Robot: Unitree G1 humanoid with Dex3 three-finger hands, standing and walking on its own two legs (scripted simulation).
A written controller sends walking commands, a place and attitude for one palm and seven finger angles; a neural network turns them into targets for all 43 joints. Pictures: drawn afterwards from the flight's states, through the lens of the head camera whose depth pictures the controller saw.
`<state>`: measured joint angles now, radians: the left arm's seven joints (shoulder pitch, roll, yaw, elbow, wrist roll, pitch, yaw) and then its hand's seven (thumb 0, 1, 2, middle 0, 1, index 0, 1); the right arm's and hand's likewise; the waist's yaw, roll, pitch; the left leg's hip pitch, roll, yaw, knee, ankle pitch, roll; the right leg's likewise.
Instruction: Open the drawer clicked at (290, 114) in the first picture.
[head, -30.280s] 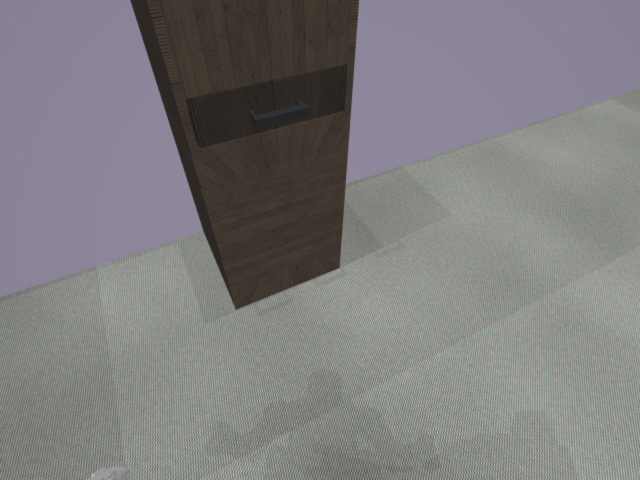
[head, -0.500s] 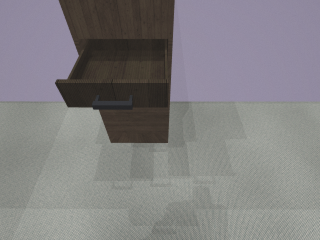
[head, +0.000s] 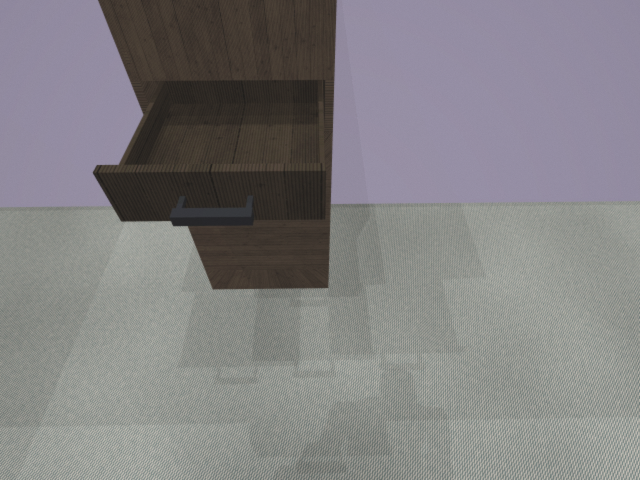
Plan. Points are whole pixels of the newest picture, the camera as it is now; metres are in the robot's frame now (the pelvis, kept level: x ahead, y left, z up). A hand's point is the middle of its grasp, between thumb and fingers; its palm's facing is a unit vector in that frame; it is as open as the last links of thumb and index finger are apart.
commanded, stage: look to check the result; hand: left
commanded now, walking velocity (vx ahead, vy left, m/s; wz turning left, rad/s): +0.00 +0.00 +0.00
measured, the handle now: (214, 208) +0.53 +0.21 -0.01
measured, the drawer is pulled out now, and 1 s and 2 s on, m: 0.30 0.30 0.30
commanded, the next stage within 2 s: stand and wait in 0.44 s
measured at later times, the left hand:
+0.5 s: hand out of the picture +0.04 +0.18 -0.17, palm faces +0.02 -0.97 -0.23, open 7.4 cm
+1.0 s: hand out of the picture +0.09 +0.21 -0.16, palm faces +0.00 -0.95 -0.30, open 7.4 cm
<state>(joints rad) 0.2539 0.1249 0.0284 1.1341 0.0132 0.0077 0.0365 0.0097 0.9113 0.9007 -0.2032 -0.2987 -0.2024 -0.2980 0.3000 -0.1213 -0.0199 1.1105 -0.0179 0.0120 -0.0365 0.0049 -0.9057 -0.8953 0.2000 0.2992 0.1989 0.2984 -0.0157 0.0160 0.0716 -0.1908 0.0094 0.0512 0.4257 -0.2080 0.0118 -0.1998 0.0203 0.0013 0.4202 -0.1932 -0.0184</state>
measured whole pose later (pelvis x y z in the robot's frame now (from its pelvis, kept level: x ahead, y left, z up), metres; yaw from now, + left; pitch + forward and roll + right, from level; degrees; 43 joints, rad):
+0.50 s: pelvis +0.01 -0.01 +0.00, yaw +0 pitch -2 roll +0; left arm 0.20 0.17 0.03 1.14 0.01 0.00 0.03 0.01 0.90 0.90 -0.20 -0.30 -0.20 -0.30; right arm 0.23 -0.17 -0.02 1.12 -0.02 0.01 -0.03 0.00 -0.90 -0.90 0.20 0.30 0.20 0.30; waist -0.01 0.02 0.07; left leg -0.14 0.02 0.05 0.39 -0.21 0.00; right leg -0.15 0.03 0.00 0.38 -0.19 -0.03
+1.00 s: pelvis +0.02 -0.01 +0.01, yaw +0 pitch -2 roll +0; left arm 0.12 0.26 0.03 1.13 0.01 -0.01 0.01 0.01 0.90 0.90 -0.20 -0.30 -0.20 -0.30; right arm 0.16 -0.27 -0.02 1.12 -0.02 0.01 -0.02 0.01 -0.90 -0.90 0.20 0.30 0.20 0.30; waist -0.02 0.02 0.07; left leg -0.11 0.03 0.05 0.34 -0.19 -0.01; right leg -0.12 0.04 0.00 0.33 -0.17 -0.04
